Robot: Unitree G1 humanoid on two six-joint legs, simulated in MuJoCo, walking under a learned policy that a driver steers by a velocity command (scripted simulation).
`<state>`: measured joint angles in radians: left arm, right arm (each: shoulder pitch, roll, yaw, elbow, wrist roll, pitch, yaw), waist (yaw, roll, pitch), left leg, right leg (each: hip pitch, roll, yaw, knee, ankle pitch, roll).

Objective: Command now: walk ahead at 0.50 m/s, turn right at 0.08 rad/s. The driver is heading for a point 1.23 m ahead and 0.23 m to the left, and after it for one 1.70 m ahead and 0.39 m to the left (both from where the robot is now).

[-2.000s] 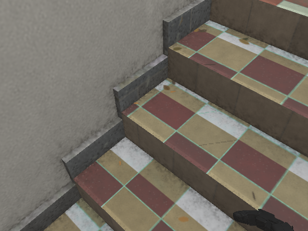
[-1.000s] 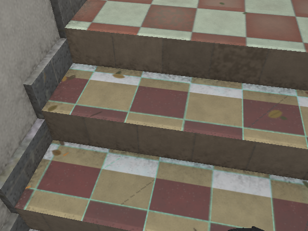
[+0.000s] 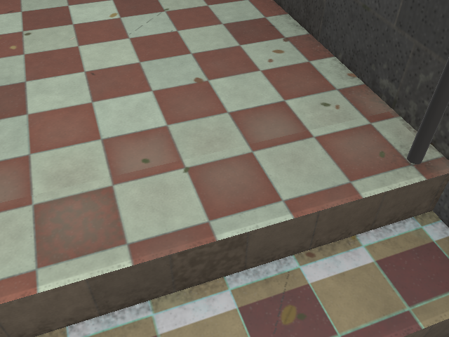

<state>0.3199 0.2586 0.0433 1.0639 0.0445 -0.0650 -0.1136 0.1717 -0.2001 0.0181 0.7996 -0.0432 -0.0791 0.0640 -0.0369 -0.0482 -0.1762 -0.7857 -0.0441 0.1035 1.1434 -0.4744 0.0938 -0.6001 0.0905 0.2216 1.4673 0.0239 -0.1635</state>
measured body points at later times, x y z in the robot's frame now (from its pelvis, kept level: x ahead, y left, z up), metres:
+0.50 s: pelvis +0.29 -0.03 +0.10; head +0.33 -0.01 +0.55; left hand +0.58 +0.10 +0.05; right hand +0.14 -0.20 -0.03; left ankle +0.07 +0.09 -0.63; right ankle +0.47 -0.13 -0.48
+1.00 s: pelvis +0.62 -0.03 +0.28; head +0.63 -0.03 +0.73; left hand +0.56 +0.14 +0.12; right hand +0.90 -0.16 +0.22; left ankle +0.74 +0.07 -0.30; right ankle +0.48 -0.13 -0.47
